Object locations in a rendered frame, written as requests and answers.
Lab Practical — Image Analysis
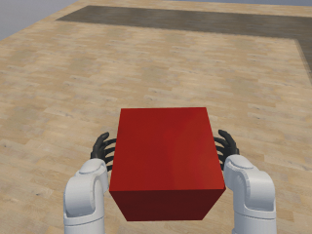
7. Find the carton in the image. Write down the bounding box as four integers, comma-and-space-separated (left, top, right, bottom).
108, 107, 226, 221

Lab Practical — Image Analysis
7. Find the robot left hand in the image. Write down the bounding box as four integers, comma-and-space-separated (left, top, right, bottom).
90, 132, 117, 172

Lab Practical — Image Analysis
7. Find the right robot forearm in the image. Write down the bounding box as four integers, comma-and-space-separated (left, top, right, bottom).
223, 154, 277, 234

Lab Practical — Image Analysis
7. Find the robot right hand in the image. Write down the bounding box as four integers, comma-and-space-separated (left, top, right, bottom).
214, 130, 240, 171

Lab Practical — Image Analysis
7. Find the left robot forearm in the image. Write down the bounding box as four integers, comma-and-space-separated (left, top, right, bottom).
63, 158, 109, 234

